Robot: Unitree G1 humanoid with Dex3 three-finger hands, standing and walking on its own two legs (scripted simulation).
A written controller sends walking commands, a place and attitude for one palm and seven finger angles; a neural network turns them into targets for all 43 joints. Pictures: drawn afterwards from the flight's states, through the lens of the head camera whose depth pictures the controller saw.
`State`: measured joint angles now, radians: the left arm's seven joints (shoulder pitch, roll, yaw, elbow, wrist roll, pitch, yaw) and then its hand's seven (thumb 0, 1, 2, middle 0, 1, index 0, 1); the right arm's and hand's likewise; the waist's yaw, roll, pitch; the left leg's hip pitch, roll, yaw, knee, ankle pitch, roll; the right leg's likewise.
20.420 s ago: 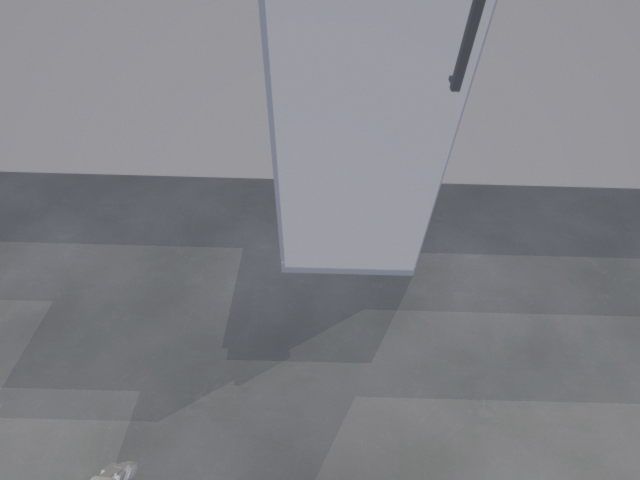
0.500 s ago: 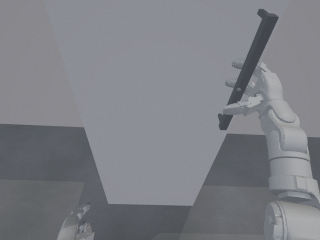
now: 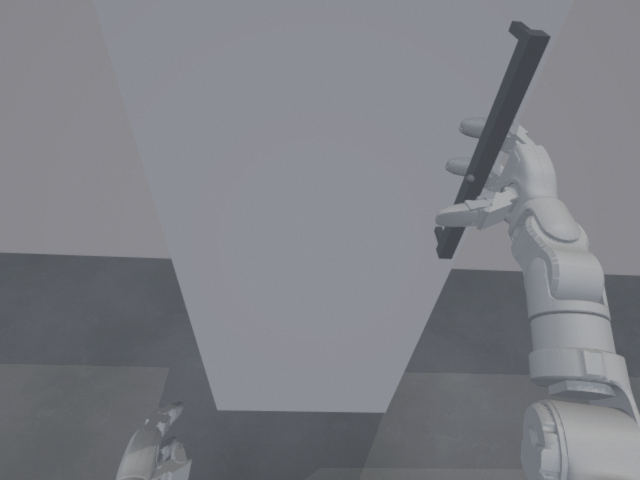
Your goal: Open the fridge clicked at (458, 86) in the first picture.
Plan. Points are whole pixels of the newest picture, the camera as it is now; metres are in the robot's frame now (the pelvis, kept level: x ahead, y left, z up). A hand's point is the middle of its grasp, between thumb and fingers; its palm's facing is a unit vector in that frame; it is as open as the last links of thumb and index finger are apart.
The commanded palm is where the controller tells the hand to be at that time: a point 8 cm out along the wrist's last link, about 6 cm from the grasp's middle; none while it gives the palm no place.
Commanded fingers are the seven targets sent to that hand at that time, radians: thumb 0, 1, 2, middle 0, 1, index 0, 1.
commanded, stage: slide the fingers in behind the handle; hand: right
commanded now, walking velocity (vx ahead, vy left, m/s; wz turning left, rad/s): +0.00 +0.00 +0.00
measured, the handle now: (475, 159) +0.46 -0.16 +0.21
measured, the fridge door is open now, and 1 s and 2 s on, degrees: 0 0 0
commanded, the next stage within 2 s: grip the handle and tug to test in 0.28 s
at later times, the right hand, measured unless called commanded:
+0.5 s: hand (469, 178) +0.41 -0.14 +0.22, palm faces -0.01 +1.00 -0.03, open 13.9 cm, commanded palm +0.39 -0.18 +0.22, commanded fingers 0.00 0.17 -0.44 0.34 1.25 0.34 1.25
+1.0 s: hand (467, 176) +0.41 -0.14 +0.22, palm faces -0.01 +1.00 -0.03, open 6.8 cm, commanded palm +0.38 -0.18 +0.22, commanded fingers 0.00 -0.90 -0.90 0.45 1.40 0.45 1.40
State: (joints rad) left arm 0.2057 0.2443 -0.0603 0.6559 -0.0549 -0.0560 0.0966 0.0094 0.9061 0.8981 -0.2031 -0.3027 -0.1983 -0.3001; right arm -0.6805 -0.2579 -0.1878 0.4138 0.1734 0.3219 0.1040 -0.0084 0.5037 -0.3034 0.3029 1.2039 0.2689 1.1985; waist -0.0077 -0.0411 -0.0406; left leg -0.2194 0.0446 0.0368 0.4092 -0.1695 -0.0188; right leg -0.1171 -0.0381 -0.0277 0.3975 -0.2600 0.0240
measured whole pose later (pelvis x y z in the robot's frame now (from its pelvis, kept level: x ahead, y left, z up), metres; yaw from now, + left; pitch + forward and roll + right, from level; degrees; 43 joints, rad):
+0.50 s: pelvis +0.00 +0.00 +0.00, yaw +0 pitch -1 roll +0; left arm 0.22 0.24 -0.06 0.67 -0.05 -0.07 0.10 0.01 0.91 0.90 -0.20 -0.30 -0.20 -0.30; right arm -0.70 -0.25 -0.17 0.44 0.17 0.30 0.09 -0.01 0.46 -0.32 0.31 1.21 0.27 1.20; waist -0.01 -0.04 -0.04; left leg -0.22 0.05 0.04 0.41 -0.17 -0.02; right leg -0.12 -0.03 -0.02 0.40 -0.26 0.02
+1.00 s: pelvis +0.00 +0.00 +0.00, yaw +0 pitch -1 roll +0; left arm 0.22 0.24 -0.06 0.66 -0.05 -0.06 0.09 0.01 0.91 0.90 -0.20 -0.30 -0.20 -0.30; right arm -0.69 -0.25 -0.18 0.44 0.16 0.29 0.09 0.01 -0.55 -0.75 0.41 1.35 0.35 1.35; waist -0.01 -0.05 -0.04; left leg -0.23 0.05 0.04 0.42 -0.18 -0.02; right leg -0.12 -0.03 -0.03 0.40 -0.27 0.02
